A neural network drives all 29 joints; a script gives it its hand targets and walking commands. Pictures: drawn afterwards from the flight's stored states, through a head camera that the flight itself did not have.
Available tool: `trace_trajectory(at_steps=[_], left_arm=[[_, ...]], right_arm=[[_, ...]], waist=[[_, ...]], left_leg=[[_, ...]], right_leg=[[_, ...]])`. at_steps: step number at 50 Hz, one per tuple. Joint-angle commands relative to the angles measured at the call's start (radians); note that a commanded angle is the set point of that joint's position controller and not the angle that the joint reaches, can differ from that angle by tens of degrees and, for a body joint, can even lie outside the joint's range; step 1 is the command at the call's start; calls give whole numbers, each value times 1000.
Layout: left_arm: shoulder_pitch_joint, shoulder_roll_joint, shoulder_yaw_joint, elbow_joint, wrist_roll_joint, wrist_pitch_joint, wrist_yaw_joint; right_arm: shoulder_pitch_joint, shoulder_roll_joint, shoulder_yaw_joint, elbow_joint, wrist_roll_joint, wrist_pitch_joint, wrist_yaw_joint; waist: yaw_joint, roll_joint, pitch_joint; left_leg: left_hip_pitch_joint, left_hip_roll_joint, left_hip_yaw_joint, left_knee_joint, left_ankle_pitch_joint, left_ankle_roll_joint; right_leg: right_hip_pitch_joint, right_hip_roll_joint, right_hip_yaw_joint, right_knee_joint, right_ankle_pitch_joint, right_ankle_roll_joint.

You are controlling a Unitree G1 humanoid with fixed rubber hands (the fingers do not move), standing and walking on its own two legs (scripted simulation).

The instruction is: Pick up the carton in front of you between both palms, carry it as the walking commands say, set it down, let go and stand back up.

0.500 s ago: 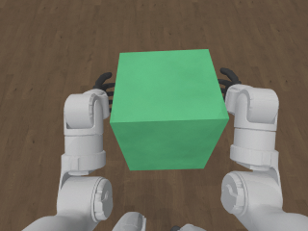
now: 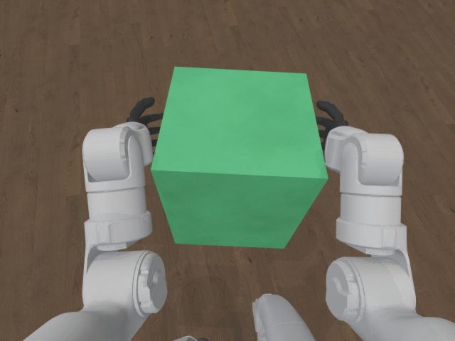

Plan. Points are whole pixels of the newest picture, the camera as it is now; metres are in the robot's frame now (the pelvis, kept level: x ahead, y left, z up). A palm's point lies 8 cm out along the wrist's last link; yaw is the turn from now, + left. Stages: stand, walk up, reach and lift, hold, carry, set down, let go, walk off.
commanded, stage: carry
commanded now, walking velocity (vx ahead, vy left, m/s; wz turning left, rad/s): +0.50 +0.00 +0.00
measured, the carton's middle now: (234, 166) +0.38 -0.03 +0.07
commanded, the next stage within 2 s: none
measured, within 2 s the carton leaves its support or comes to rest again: neither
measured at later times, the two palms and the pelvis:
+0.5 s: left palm (132, 17) +0.65 +0.14 +0.20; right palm (283, 2) +0.69 -0.16 +0.20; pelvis +0.29 -0.04 +0.04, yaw +1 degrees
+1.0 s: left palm out of the picture +0.99 +0.11 +0.27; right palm out of the picture +0.98 -0.19 +0.26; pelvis +0.61 -0.03 +0.08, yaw +0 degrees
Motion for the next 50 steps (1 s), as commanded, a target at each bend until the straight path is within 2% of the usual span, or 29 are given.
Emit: trace_trajectory(at_steps=[1, 4, 7, 8, 9, 10, 11, 12, 13, 15, 16, 18, 20, 23, 25, 28, 30, 31, 32, 33, 34, 35, 36, 38, 41, 44, 47, 49, 50], left_arm=[[-703, -960, -585, -110, -336, -44, -165], [-672, -927, -601, -85, -325, -28, -164], [-664, -931, -614, -19, -336, -16, -183], [-665, -941, -616, 8, -343, -14, -193], [-652, -959, -614, 46, -350, -16, -202], [-645, -970, -606, 88, -361, -20, -210], [-619, -980, -594, 121, -370, -26, -219], [-648, -989, -588, 131, -376, -41, -226], [-684, -1029, -601, 99, -407, -44, -234], [-804, -1109, -641, -14, -480, -56, -245], [-858, -1138, -658, -67, -513, -63, -248], [-914, -1161, -681, -135, -557, -70, -249], [-910, -1150, -684, -164, -569, -68, -247], [-873, -1106, -685, -181, -560, -57, -242], [-831, -1076, -677, -157, -540, -44, -238], [-772, -1038, -662, -87, -499, -28, -239], [-752, -1026, -651, -32, -482, -22, -241], [-741, -1025, -641, -5, -471, -21, -243], [-739, -1029, -627, 8, -459, -21, -244], [-742, -1015, -612, 15, -440, -21, -248], [-774, -1039, -609, 27, -425, -26, -244], [-766, -1032, -591, 20, -411, -29, -239], [-757, -1037, -581, 18, -400, -32, -231], [-737, -1039, -559, 1, -375, -39, -212], [-712, -1017, -568, -34, -350, -47, -187], [-702, -972, -581, -59, -337, -41, -172], [-677, -938, -590, -27, -335, -24, -176], [-649, -942, -592, 31, -340, -18, -190], [-638, -943, -584, 73, -349, -19, -197]], right_arm=[[-909, 1103, 635, -224, 520, -8, 265], [-832, 1062, 624, -156, 485, 12, 268], [-786, 1041, 608, -59, 445, 23, 276], [-778, 1039, 600, -28, 434, 23, 278], [-778, 1039, 590, 1, 427, 24, 279], [-751, 1045, 577, 38, 416, 24, 280], [-753, 1044, 562, 62, 401, 23, 284], [-760, 1066, 542, 76, 388, 22, 288], [-786, 1060, 535, 80, 378, 14, 285], [-780, 1079, 508, 68, 356, 2, 271], [-766, 1079, 496, 52, 348, -2, 261], [-752, 1069, 490, 13, 329, -7, 238], [-737, 1046, 498, -23, 311, -8, 218], [-740, 1001, 522, -71, 301, -2, 202], [-727, 982, 534, -64, 302, 8, 201], [-707, 977, 547, -18, 306, 22, 212], [-700, 996, 550, 31, 318, 24, 228], [-673, 998, 543, 72, 331, 22, 237], [-668, 994, 536, 83, 338, 14, 244], [-682, 1032, 545, 97, 346, 4, 252], [-740, 1055, 552, 36, 376, 1, 260], [-806, 1099, 580, -7, 415, -1, 269], [-867, 1133, 603, -56, 456, -7, 276], [-947, 1174, 633, -134, 513, -17, 282], [-948, 1162, 634, -174, 528, -20, 280], [-905, 1118, 627, -165, 514, -7, 275], [-838, 1072, 613, -93, 477, 10, 272], [-816, 1051, 599, -38, 455, 18, 271], [-789, 1048, 587, -2, 442, 23, 272]], waist=[[30, 102, -566], [27, 124, -525], [41, 154, -484], [63, 165, -484], [114, 145, -509], [154, 72, -580], [197, -72, -667], [195, -331, -666], [196, -237, -604], [196, -11, -559], [181, -2, -550], [157, -57, -564], [156, -79, -560], [168, -78, -526], [167, -97, -502], [150, -143, -467], [65, -123, -521], [19, -59, -626], [-5, 178, -747], [-25, 346, -708], [-5, 239, -640], [-5, 104, -596], [5, 42, -569], [37, 58, -576], [34, 103, -561], [31, 125, -522], [43, 154, -490], [117, 123, -520], [157, 38, -596]], left_leg=[[539, 267, -380, -194, 197, 169], [484, 246, -270, -220, 263, 151], [408, 222, -168, -209, 365, 108], [385, 222, -145, -169, 435, 91], [331, 200, -79, -40, 560, 62], [223, 162, -12, 149, 635, 14], [-6, 108, -19, 404, 364, -41], [-310, -53, -62, 612, -99, -70], [-440, -25, -158, 791, -142, -53], [-480, 39, -174, 875, -64, -35], [-471, 60, -181, 837, -28, -29], [-438, 60, -160, 785, 4, -24], [-471, 62, -133, 750, 15, -32], [-511, 89, -103, 600, 32, -49], [-429, 90, -81, 438, 58, -52], [-227, 11, 37, 214, 42, -41], [107, -95, 152, 56, 87, -12], [418, -61, 66, 35, 100, 20], [692, 255, -495, -74, -158, 150], [745, 334, -866, -258, -18, 246], [728, 363, -812, -206, 120, 262], [658, 342, -711, -135, 286, 248], [605, 322, -611, -116, 354, 206], [552, 282, -483, -143, 233, 140], [524, 275, -398, -191, 178, 152], [452, 256, -275, -231, 207, 142], [357, 234, -170, -232, 271, 101], [276, 207, -76, -52, 465, 59], [177, 164, -7, 153, 560, 12]], right_leg=[[-172, -43, -5, -94, 19, 8], [-79, -55, -36, -358, 85, 19], [111, 19, -150, -583, 105, 15], [200, 55, -201, -632, 96, 7], [374, 104, -262, -722, 133, -4], [638, 93, -218, -755, 147, -27], [886, -141, 180, -840, -98, -99], [1014, -319, 656, -981, -22, -235], [1015, -336, 691, -974, 101, -258], [912, -294, 474, -878, 368, -221], [865, -272, 401, -885, 358, -187], [831, -248, 322, -918, 262, -158], [842, -251, 286, -947, 239, -179], [858, -253, 221, -980, 266, -198], [817, -232, 140, -989, 314, -180], [746, -195, 27, -964, 444, -138], [649, -161, -90, -733, 764, -79], [507, -125, -137, -532, 751, -24], [214, -46, -110, -238, 385, 49], [-27, 115, -30, -40, -114, 61], [-135, 57, 51, 116, -110, 32], [-173, 22, 56, 164, -86, 17], [-184, -4, 56, 137, -70, 7], [-142, -26, 51, 30, -30, -1], [-146, -36, 0, -85, -9, 5], [-49, -57, -30, -357, 63, 15], [170, 15, -148, -588, 91, 16], [445, 100, -264, -719, 137, -1], [704, 87, -219, -749, 128, -25]])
